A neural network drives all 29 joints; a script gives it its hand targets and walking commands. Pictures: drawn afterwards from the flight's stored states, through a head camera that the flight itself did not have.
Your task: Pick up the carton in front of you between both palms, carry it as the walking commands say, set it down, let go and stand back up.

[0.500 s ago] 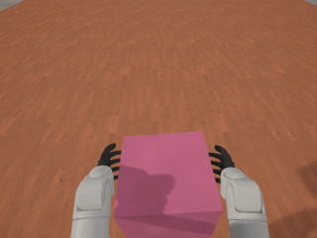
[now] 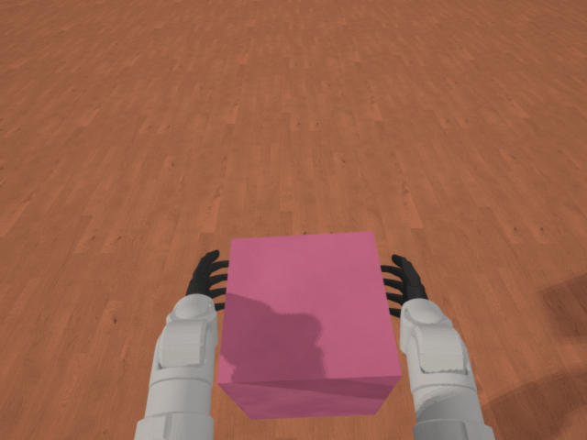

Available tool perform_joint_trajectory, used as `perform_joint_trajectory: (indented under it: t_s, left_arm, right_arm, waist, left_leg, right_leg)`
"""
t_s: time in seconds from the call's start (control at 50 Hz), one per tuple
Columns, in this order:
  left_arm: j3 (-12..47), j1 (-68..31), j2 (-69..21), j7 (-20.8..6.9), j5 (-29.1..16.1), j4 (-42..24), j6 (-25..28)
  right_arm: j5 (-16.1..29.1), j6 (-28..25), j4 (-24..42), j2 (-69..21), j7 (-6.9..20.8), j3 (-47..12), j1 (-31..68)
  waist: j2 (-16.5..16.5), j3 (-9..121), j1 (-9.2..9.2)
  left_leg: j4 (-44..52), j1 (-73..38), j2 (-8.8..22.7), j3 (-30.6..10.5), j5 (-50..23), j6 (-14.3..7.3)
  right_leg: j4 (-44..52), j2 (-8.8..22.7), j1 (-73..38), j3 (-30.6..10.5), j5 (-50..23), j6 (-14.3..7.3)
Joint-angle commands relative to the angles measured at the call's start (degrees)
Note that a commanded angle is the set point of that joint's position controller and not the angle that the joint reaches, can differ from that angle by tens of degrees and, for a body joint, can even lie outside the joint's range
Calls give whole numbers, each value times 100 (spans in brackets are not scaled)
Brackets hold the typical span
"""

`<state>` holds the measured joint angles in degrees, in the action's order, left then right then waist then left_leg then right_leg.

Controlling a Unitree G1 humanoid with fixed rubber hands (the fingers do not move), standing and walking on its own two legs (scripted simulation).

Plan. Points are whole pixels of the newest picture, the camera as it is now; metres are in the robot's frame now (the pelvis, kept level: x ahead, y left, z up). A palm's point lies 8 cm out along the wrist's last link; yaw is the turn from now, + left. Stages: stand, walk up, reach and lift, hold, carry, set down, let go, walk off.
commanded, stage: carry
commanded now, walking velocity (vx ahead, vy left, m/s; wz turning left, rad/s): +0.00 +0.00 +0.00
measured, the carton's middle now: (307, 332) +0.30 +0.00 -0.05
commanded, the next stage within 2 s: hold in 0.28 s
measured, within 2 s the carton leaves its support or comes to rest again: neither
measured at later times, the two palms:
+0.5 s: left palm (175, 322) +0.27 +0.18 +0.05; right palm (396, 317) +0.28 -0.12 +0.04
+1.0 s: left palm (184, 324) +0.26 +0.16 +0.06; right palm (408, 311) +0.29 -0.14 +0.04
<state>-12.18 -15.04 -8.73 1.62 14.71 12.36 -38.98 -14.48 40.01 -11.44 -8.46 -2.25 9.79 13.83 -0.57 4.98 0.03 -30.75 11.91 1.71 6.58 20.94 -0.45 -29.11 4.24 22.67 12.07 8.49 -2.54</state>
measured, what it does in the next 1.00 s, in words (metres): stands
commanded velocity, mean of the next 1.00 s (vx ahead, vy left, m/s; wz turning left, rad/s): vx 0.00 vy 0.00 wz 0.00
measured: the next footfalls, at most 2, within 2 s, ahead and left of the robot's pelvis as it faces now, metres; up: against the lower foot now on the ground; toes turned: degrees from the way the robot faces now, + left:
none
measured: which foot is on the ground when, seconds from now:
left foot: down 0.00-1.00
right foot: down 0.00-1.00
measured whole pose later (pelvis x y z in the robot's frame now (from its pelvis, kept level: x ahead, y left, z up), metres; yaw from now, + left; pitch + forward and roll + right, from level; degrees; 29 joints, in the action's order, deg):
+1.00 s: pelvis -0.02 -0.02 +0.01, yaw +6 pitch -8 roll +0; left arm -16.1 -17.8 -9.5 -0.8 16.6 18.9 -36.7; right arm -16.8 41.6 -12.9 -8.7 -1.1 11.2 15.0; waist -3.8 -3.2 -0.1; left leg -24.6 0.6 0.4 -3.4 16.4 0.1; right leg -21.2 -0.3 8.1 5.1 5.5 -2.0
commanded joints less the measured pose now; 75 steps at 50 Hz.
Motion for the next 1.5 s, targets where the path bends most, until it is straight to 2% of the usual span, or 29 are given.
perform_joint_trajectory:
  t_s: [0.0,0.26,0.28,0.3,0.32,0.34,0.36,0.38,0.4,0.48,0.54,0.66,0.68,0.82,1.04,1.12,1.24,1.28,1.36,1.42,1.48]
  left_arm:
    - [3259,-2086,-5230,-1442,-1470,-262,-26]
    - [3291,-2186,-5163,-1430,-1515,-343,-75]
    - [3125,-1782,-5361,-1469,-1471,-344,3]
    - [3100,-1890,-5234,-1417,-1361,-350,115]
    - [2944,-1669,-5105,-1377,-1176,-296,139]
    - [2840,-1622,-5024,-1360,-1146,-246,170]
    - [2850,-1646,-5060,-1321,-1169,-181,197]
    - [2764,-1601,-5036,-1312,-1112,-73,207]
    - [2752,-1676,-5050,-1325,-1104,-54,223]
    - [2869,-2135,-5169,-1421,-1287,38,284]
    - [2834,-2360,-5179,-1487,-1288,198,312]
    - [2627,-2514,-5286,-1519,-1140,495,380]
    - [2584,-2505,-5298,-1521,-1107,542,378]
    - [2495,-2648,-5412,-1602,-1087,660,384]
    - [2354,-2617,-5332,-1661,-1050,633,308]
    - [2118,-2859,-5192,-1678,-901,785,377]
    - [1073,-3770,-5053,-1612,-253,1715,835]
    - [579,-3907,-4865,-1477,62,2025,1045]
    - [-169,-3760,-4245,-1166,595,2298,1540]
    - [-316,-3574,-3972,-1017,658,2351,2034]
    - [47,-3613,-4084,-930,420,2323,2650]
  right_arm:
    - [1550,-83,532,-5305,1382,-3257,2445]
    - [1563,-31,609,-5232,1367,-3247,2501]
    - [1638,-36,749,-5225,1378,-3219,1959]
    - [1529,-112,868,-5160,1336,-3220,2126]
    - [1482,-127,961,-5070,1341,-3141,2112]
    - [1455,-126,978,-5037,1326,-3188,2125]
    - [1495,-128,957,-5022,1300,-3247,2213]
    - [1463,-140,991,-5010,1327,-3247,2258]
    - [1440,-140,972,-5050,1341,-3250,2290]
    - [1304,-186,716,-5097,1283,-3102,2281]
    - [1226,-204,508,-5134,1275,-2949,2339]
    - [1244,-208,292,-5262,1398,-2875,2634]
    - [1262,-200,272,-5293,1426,-2894,2701]
    - [1263,-176,169,-5372,1520,-2875,2813]
    - [1274,-93,167,-5400,1531,-2879,2891]
    - [1161,-153,-170,-5397,1525,-2578,3061]
    - [474,-637,-1461,-5013,1564,-1281,3878]
    - [130,-866,-1832,-4598,1519,-776,4079]
    - [-448,-1400,-2192,-3625,1402,-66,3958]
    - [-576,-1916,-2335,-3225,1343,-10,3832]
    - [-414,-2552,-2405,-3328,1352,-400,3990]
  waist:
    - [62,1584,9]
    - [35,1396,13]
    - [-639,734,-42]
    - [-375,1042,68]
    - [-366,1012,85]
    - [-163,928,112]
    - [-147,1110,128]
    - [-138,996,131]
    - [-2,869,136]
    - [-8,758,-58]
    - [-91,495,-120]
    - [-197,287,-18]
    - [-187,282,27]
    - [-124,359,18]
    - [116,557,34]
    - [101,456,61]
    - [-68,105,-23]
    - [-165,-17,-46]
    - [-124,33,-108]
    - [-46,460,-82]
    - [31,1189,4]
  left_leg:
    - [475,192,633,-537,-1323,-115]
    - [579,278,661,-565,-1142,-139]
    - [1109,925,-477,-1347,-2624,-157]
    - [1077,1050,-412,-1471,-2991,-144]
    - [1164,717,-457,-1439,-2543,-196]
    - [1185,651,-452,-1444,-2768,-168]
    - [1224,476,-511,-1402,-2602,-161]
    - [1355,364,-526,-1395,-2100,-199]
    - [1363,294,-520,-1398,-2157,-197]
    - [1477,545,-445,-1457,-1658,-184]
    - [1629,1038,-350,-1507,-1070,-239]
    - [1777,1528,-260,-1524,-427,-337]
    - [1755,1460,-281,-1494,-436,-343]
    - [1683,1552,-317,-1461,-224,-374]
    - [1440,1108,-493,-1384,-580,-346]
    - [1374,1150,-516,-1346,-462,-343]
    - [1031,1710,-535,-1268,71,-339]
    - [818,2035,-565,-1235,90,-305]
    - [361,2592,-649,-1170,-135,-220]
    - [-96,3058,-736,-1113,-423,-148]
    - [-591,3653,-831,-1070,-657,-65]
  right_leg:
    - [156,643,-1420,-796,-1360,8]
    - [214,613,-1328,-803,-1008,39]
    - [251,-792,-3418,-1604,-2304,-36]
    - [278,-730,-3858,-1779,-2736,-58]
    - [334,-694,-3823,-1799,-2559,28]
    - [356,-734,-3810,-1755,-2678,85]
    - [403,-746,-3915,-1778,-2622,130]
    - [453,-785,-3754,-1736,-2117,171]
    - [498,-832,-3565,-1687,-1975,185]
    - [551,-862,-3696,-1661,-1397,134]
    - [523,-863,-3899,-1628,-1051,123]
    - [493,-833,-4176,-1590,-688,170]
    - [511,-828,-4116,-1591,-666,185]
    - [578,-771,-4291,-1665,-435,212]
    - [863,-585,-4198,-1857,-415,260]
    - [862,-562,-4073,-1879,-210,270]
    - [514,-648,-3529,-1823,538,186]
    - [265,-698,-3224,-1773,501,129]
    - [-212,-805,-2453,-1694,20,46]
    - [-670,-824,-1920,-1699,-704,-1]
    - [-1229,-833,-1618,-1752,-1347,-48]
